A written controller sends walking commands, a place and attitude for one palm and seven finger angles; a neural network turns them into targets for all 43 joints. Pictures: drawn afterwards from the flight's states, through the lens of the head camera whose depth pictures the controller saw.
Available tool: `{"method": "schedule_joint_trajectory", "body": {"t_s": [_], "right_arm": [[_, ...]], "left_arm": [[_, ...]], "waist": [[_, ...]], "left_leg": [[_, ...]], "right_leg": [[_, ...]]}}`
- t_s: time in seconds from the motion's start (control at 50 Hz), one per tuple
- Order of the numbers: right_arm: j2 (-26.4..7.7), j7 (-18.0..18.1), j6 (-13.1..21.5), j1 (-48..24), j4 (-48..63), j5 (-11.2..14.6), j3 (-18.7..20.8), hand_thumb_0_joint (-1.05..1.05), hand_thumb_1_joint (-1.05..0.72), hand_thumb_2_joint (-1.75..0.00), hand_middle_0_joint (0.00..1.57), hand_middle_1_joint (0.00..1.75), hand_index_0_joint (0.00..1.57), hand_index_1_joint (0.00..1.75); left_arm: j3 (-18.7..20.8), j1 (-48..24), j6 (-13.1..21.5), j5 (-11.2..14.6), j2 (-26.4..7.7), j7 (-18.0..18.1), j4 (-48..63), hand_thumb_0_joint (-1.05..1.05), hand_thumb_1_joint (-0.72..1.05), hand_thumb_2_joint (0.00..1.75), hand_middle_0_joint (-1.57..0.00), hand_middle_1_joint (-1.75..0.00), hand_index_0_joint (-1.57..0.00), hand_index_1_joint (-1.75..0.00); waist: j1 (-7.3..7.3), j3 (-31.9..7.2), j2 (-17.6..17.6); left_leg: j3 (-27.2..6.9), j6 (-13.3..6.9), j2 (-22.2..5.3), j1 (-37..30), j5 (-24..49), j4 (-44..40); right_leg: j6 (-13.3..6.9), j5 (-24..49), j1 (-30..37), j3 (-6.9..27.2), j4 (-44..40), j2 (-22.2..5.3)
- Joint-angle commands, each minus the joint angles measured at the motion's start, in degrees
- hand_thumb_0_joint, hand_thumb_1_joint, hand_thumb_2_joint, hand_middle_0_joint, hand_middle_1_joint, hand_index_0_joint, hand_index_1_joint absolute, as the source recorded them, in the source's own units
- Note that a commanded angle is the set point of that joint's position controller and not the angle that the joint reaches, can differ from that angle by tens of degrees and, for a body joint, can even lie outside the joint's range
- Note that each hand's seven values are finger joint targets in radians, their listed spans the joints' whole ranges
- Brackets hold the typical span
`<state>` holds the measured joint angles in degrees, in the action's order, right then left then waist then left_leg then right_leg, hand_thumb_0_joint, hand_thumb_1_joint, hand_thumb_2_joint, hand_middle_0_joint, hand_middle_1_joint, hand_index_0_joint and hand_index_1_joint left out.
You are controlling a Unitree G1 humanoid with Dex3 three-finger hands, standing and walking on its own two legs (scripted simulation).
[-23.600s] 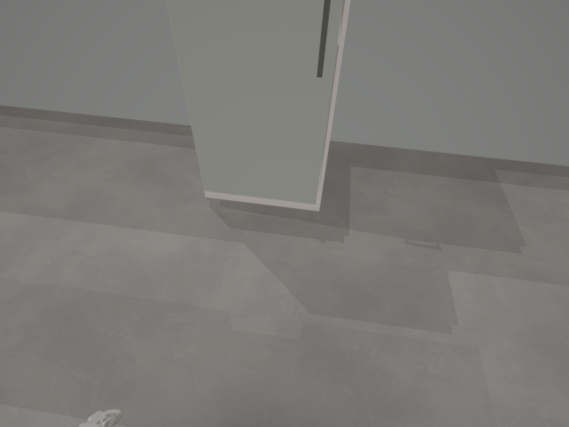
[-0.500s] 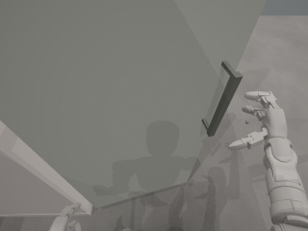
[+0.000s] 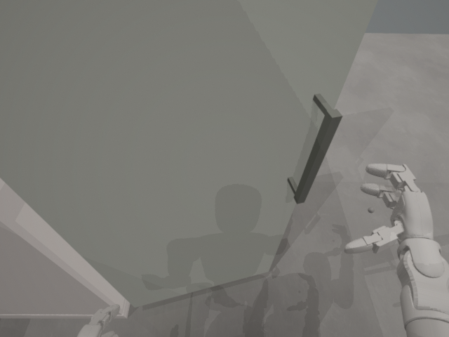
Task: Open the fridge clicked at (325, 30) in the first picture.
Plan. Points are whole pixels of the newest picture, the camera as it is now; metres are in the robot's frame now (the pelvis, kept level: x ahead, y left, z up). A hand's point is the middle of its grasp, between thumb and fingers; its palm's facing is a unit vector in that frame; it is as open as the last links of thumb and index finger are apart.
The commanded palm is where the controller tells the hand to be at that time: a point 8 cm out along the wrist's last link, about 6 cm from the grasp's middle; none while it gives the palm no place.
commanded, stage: slip the hand off the handle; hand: right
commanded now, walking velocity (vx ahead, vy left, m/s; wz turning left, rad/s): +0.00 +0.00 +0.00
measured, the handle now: (308, 156) +0.42 -0.12 +0.10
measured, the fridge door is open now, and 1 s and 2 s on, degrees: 75 75 75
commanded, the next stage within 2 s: draw the hand back to the body in 0.38 s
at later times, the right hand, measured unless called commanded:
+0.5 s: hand (393, 258) +0.25 -0.23 +0.08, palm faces +0.17 +0.96 -0.24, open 14.6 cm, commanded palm +0.23 -0.27 +0.10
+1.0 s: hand (425, 284) +0.20 -0.24 +0.11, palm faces -0.07 +1.00 -0.07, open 14.6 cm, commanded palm +0.18 -0.28 +0.14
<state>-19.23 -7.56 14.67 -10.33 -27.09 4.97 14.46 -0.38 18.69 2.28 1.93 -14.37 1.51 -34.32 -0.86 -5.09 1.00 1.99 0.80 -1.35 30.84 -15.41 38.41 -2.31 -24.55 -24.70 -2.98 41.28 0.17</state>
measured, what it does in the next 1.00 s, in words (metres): stands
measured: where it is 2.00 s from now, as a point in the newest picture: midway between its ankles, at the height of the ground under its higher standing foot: outside the picture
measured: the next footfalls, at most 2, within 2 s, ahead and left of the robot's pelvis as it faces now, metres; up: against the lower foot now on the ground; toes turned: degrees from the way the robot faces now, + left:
none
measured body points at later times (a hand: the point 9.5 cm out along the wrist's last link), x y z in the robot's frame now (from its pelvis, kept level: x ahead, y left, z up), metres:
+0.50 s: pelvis +0.00 +0.02 +0.00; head +0.01 +0.02 +0.45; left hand +0.19 +0.24 -0.07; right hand +0.23 -0.28 +0.09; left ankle +0.04 +0.13 -0.72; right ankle -0.04 -0.09 -0.72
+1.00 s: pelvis -0.01 +0.01 +0.00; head -0.03 +0.02 +0.45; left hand +0.17 +0.25 -0.05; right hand +0.20 -0.29 +0.12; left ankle +0.04 +0.13 -0.72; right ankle -0.04 -0.09 -0.72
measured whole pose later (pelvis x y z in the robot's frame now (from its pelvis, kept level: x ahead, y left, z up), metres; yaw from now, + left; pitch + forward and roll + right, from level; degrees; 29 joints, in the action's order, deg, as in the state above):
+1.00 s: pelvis -0.01 +0.01 +0.00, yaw -3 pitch +1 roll +2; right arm -24.1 -31.3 1.2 10.6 -2.9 21.3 20.6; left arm -2.2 16.6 15.1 4.2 -17.4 5.2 -31.7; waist 1.9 -3.8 2.5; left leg 5.0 -0.1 -1.0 23.5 -15.5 37.8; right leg -1.5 -24.5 -19.2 0.1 42.4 -0.5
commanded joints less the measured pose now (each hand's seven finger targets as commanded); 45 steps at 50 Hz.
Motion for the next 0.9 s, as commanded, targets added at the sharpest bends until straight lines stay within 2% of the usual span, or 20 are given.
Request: {"method": "schedule_joint_trajectory", "body": {"t_s": [0.0, 0.04, 0.08, 0.1, 0.18, 0.24, 0.28, 0.36, 0.4, 0.44, 0.48, 0.5, 0.52, 0.56, 0.6, 0.66, 0.7, 0.78, 0.84, 0.88], "right_arm": [[-13.43, 1.79, 4.42, -18.39, 20.67, 0.19, 3.16, 0.00, 0.55, -0.20, 0.25, 1.15, 0.25, 1.15], [-11.73, 1.32, 3.98, -16.67, 21.26, 0.77, 1.57, 0.00, 0.55, -0.20, 0.25, 1.15, 0.25, 1.15], [-11.90, 0.72, 3.09, -13.51, 20.64, 1.02, 1.98, 0.00, 0.55, -0.20, 0.25, 1.15, 0.25, 1.15], [-11.30, 0.28, 2.32, -10.82, 19.38, 1.48, 1.96, 0.00, 0.55, -0.20, 0.25, 1.15, 0.25, 1.15], [-10.23, -1.21, 0.17, -4.91, 22.07, 2.45, 1.68, 0.00, 0.55, -0.20, 0.25, 1.15, 0.25, 1.15], [-10.28, -1.68, -0.64, -0.41, 25.64, 3.06, 2.27, 0.00, 0.55, -0.20, 0.25, 1.15, 0.25, 1.15], [-12.19, -1.48, -0.75, 3.71, 27.68, 3.20, 4.84, 0.00, 0.55, -0.20, 0.25, 1.15, 0.25, 1.15], [-11.48, -1.45, -0.01, 3.66, 33.47, 3.12, 3.80, 0.00, 0.55, -0.20, 0.25, 1.15, 0.25, 1.15], [-11.96, -1.25, 0.22, 2.50, 35.25, 3.20, 3.87, 0.00, 0.55, -0.20, 0.25, 1.15, 0.25, 1.15], [-10.60, -1.60, 0.46, 0.17, 35.59, 3.36, 1.93, 0.00, 0.55, -0.20, 0.25, 1.15, 0.25, 1.15], [-11.88, -1.87, 0.19, -0.47, 33.49, 3.62, 2.98, 0.00, 0.55, -0.20, 0.25, 1.15, 0.25, 1.15], [-11.60, -8.56, -0.19, -0.33, 30.58, 9.34, 2.77, 0.00, 0.55, -0.20, 0.25, 1.15, 0.25, 1.15], [-15.53, -12.39, -0.38, -1.69, 31.37, 10.97, 5.37, 0.00, 0.55, -0.20, 0.25, 1.15, 0.25, 1.15], [-19.10, -17.08, -1.46, -4.50, 31.05, 12.85, 7.98, 0.00, 0.55, -0.20, 0.25, 1.15, 0.25, 1.15], [-20.93, -21.29, -2.87, -5.22, 28.86, 14.71, 9.96, 0.00, 0.55, -0.20, 0.25, 1.15, 0.25, 1.15], [-22.59, -26.71, -5.44, 1.31, 23.28, 18.57, 14.72, 0.00, 0.55, -0.20, 0.25, 1.15, 0.25, 1.15], [-21.44, -27.63, -7.10, 6.82, 23.00, 19.62, 15.78, 0.00, 0.55, -0.20, 0.25, 1.15, 0.25, 1.15], [-17.19, -26.89, -10.11, 14.20, 27.03, 19.81, 13.35, 0.00, 0.55, -0.20, 0.25, 1.15, 0.25, 1.15], [-18.15, -25.69, -11.02, 11.90, 30.63, 19.18, 12.94, 0.00, 0.55, -0.20, 0.25, 1.15, 0.25, 1.15], [-18.33, -24.57, -10.29, 8.00, 35.38, 18.88, 12.00, 0.00, 0.55, -0.20, 0.25, 1.15, 0.25, 1.15]], "left_arm": [[2.92, -4.56, 3.82, -0.43, -8.40, 1.42, 8.03, 0.00, 0.90, 0.90, -0.20, -0.30, -0.20, -0.30], [2.68, -5.32, 4.60, -0.27, -8.32, 1.64, 7.97, 0.00, 0.90, 0.90, -0.20, -0.30, -0.20, -0.30], [2.58, -5.63, 4.93, -0.16, -8.51, 2.02, 7.83, 0.00, 0.90, 0.90, -0.20, -0.30, -0.20, -0.30], [2.52, -5.65, 5.05, 0.04, -8.38, 2.06, 7.99, 0.00, 0.90, 0.90, -0.20, -0.30, -0.20, -0.30], [2.38, -6.90, 5.80, 0.44, -8.15, 2.18, 9.02, 0.00, 0.90, 0.90, -0.20, -0.30, -0.20, -0.30], [2.20, -7.49, 6.46, 0.43, -7.85, 2.00, 9.89, 0.00, 0.90, 0.90, -0.20, -0.30, -0.20, -0.30], [2.28, -7.67, 6.71, 0.24, -7.89, 2.06, 10.30, 0.00, 0.90, 0.90, -0.20, -0.30, -0.20, -0.30], [1.88, -8.48, 7.96, 0.18, -7.22, 2.22, 10.65, 0.00, 0.90, 0.90, -0.20, -0.30, -0.20, -0.30], [1.76, -8.18, 8.47, 0.01, -7.31, 2.51, 10.17, 0.00, 0.90, 0.90, -0.20, -0.30, -0.20, -0.30], [1.59, -8.32, 9.18, 0.19, -7.23, 2.96, 9.61, 0.00, 0.90, 0.90, -0.20, -0.30, -0.20, -0.30], [1.56, -8.16, 9.67, 0.17, -7.58, 3.51, 8.56, 0.00, 0.90, 0.90, -0.20, -0.30, -0.20, -0.30], [0.82, -7.52, 10.19, 0.85, -8.99, 4.32, 7.72, 0.00, 0.90, 0.90, -0.20, -0.30, -0.20, -0.30], [0.76, -8.88, 10.50, 1.37, -8.81, 5.22, 8.24, 0.00, 0.90, 0.90, -0.20, -0.30, -0.20, -0.30], [0.20, -10.26, 11.10, 1.60, -8.74, 6.36, 8.50, 0.00, 0.90, 0.90, -0.20, -0.30, -0.20, -0.30], [-0.24, -10.40, 11.71, 1.64, -8.91, 6.67, 8.25, 0.00, 0.90, 0.90, -0.20, -0.30, -0.20, -0.30], [-0.53, -10.38, 12.48, 1.70, -9.02, 6.05, 9.39, 0.00, 0.90, 0.90, -0.20, -0.30, -0.20, -0.30], [-0.29, -10.25, 12.98, 1.70, -8.68, 4.90, 10.77, 0.00, 0.90, 0.90, -0.20, -0.30, -0.20, -0.30], [0.39, -10.02, 14.28, 1.93, -8.79, 2.97, 13.26, 0.00, 0.90, 0.90, -0.20, -0.30, -0.20, -0.30], [0.63, -9.09, 15.06, 2.17, -9.42, 2.96, 13.64, 0.00, 0.90, 0.90, -0.20, -0.30, -0.20, -0.30], [0.67, -9.65, 15.74, 2.05, -9.49, 3.56, 13.45, 0.00, 0.90, 0.90, -0.20, -0.30, -0.20, -0.30]], "waist": [[0.33, -14.47, 5.09], [-0.01, -12.96, 4.95], [0.34, -12.30, 4.23], [0.70, -11.94, 2.20], [1.69, -11.36, 2.04], [2.11, -10.66, 0.68], [2.75, -10.52, -0.04], [1.96, -8.66, 2.57], [1.31, -9.49, 2.72], [0.03, -8.15, 2.98], [-0.30, -6.96, 2.33], [-2.46, -10.05, -0.43], [-0.54, -10.72, 0.48], [0.09, -11.74, 2.53], [0.20, -11.37, 3.75], [1.97, -8.90, 1.23], [3.21, -8.90, 0.64], [3.59, -6.17, -0.49], [2.39, -3.95, -1.38], [1.67, -3.83, -0.15]], "left_leg": [[1.00, -2.41, 1.34, -10.66, 10.60, -1.49], [1.27, -2.39, 1.32, -9.52, 8.66, -1.77], [1.32, -2.55, 1.13, -10.12, 8.49, -1.95], [1.44, -2.41, 1.14, -10.50, 8.19, -2.10], [1.64, -2.54, 0.85, -11.99, 9.99, -2.03], [1.83, -2.29, 0.82, -12.92, 11.59, -1.99], [1.62, -2.28, 0.76, -14.20, 13.07, -2.00], [1.64, -2.19, 0.81, -12.63, 11.17, -1.91], [1.39, -2.06, 0.71, -12.37, 11.14, -1.96], [1.29, -1.81, 0.76, -10.31, 8.53, -2.28], [0.75, -1.79, 0.56, -9.80, 6.63, -2.96], [0.03, -1.74, 0.06, -13.29, 6.07, -3.87], [-0.65, -1.76, -0.26, -15.31, 5.43, -4.37], [-1.10, -1.99, -0.55, -17.11, 4.69, -4.92], [-1.34, -2.20, -0.80, -18.07, 7.19, -4.89], [-1.75, -2.04, -1.01, -18.99, 9.16, -5.09], [-1.95, -1.63, -1.49, -20.05, 12.81, -4.73], [-2.23, -0.80, -1.51, -18.03, 12.70, -5.23], [-2.16, -0.69, -0.98, -14.41, 4.19, -6.86], [-2.59, -0.86, -0.72, -13.60, -0.11, -7.90]], "right_leg": [[3.09, 23.99, 4.63, 4.49, -6.70, -1.45], [3.32, 21.58, 4.76, 4.96, -6.85, -1.45], [3.31, 21.06, 4.40, 5.12, -7.01, -1.34], [3.11, 19.69, 3.49, 5.03, -7.16, -1.26], [3.35, 21.52, 3.31, 4.93, -7.17, -1.04], [3.18, 22.04, 2.61, 4.49, -6.86, -0.82], [2.68, 22.71, 1.88, 4.01, -6.51, -0.75], [2.73, 20.71, 2.04, 4.22, -6.22, -0.56], [2.45, 20.21, 2.42, 4.14, -5.57, -0.45], [2.27, 17.39, 2.31, 4.32, -5.21, -0.35], [1.81, 14.94, 1.01, 4.15, -4.79, -0.22], [1.29, 13.03, 2.80, 4.27, -4.95, -0.53], [0.99, 12.12, 1.65, 4.17, -4.94, -0.36], [0.68, 12.04, 2.01, 4.56, -5.62, -0.19], [0.43, 14.60, 2.68, 5.08, -5.48, -0.26], [0.35, 16.68, 0.96, 5.56, -5.51, -0.23], [0.49, 19.21, 0.43, 5.22, -5.43, -0.12], [0.49, 19.03, -0.01, 4.71, -5.38, -0.38], [0.28, 13.82, -0.49, 4.64, -5.56, -0.77], [0.02, 11.76, 0.83, 4.90, -5.63, -0.92]]}}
